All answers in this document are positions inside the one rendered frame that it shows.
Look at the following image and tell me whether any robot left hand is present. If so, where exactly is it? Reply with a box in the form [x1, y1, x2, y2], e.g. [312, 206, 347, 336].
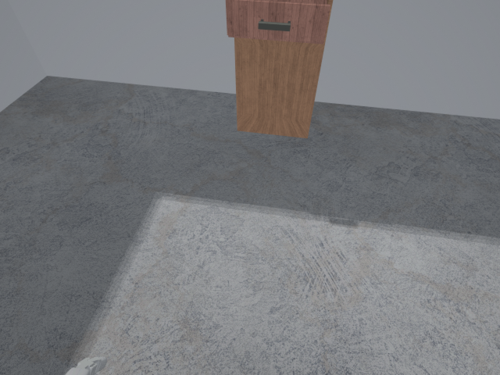
[66, 356, 107, 375]

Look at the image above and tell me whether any handle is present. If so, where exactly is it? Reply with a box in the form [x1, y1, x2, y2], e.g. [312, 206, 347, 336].
[258, 20, 291, 31]

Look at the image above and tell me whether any drawer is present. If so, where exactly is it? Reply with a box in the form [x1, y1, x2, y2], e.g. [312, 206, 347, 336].
[226, 0, 330, 45]

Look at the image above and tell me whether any cabinet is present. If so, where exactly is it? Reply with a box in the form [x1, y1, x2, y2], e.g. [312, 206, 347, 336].
[234, 0, 333, 138]

